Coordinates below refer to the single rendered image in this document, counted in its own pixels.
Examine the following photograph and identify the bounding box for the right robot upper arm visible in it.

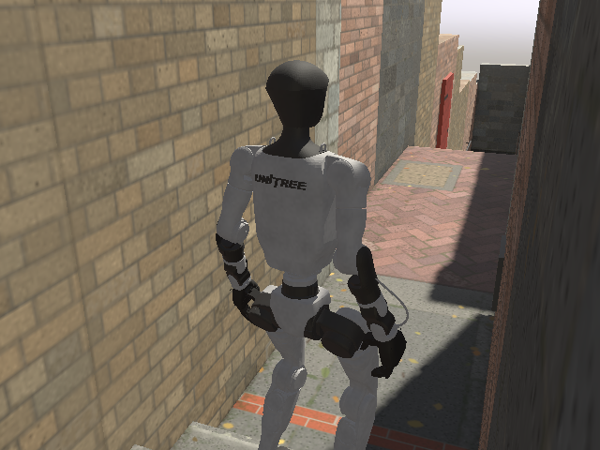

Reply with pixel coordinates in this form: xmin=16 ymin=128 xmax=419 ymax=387
xmin=326 ymin=154 xmax=371 ymax=276

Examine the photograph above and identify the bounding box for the left robot upper arm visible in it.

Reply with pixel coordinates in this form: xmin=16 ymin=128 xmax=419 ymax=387
xmin=217 ymin=145 xmax=266 ymax=244

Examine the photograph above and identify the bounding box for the left robot shin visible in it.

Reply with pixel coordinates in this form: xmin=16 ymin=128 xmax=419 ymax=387
xmin=258 ymin=359 xmax=301 ymax=450

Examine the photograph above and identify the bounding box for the left robot forearm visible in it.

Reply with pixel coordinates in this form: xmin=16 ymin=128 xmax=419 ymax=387
xmin=216 ymin=233 xmax=251 ymax=291

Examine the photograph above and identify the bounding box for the right robot forearm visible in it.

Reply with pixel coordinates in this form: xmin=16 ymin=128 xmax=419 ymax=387
xmin=347 ymin=247 xmax=398 ymax=342

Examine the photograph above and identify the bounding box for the robot torso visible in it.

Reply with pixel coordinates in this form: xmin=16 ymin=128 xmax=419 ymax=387
xmin=251 ymin=137 xmax=338 ymax=340

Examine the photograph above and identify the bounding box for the robot right hand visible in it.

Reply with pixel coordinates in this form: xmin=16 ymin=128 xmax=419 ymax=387
xmin=360 ymin=328 xmax=407 ymax=379

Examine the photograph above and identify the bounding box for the robot left hand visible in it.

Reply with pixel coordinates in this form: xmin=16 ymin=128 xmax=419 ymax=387
xmin=232 ymin=279 xmax=260 ymax=326

